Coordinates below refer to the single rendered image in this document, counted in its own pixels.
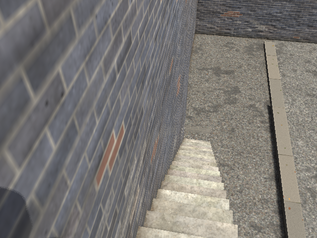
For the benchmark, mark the stairs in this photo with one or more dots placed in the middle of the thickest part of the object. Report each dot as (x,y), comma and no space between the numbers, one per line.
(191,201)

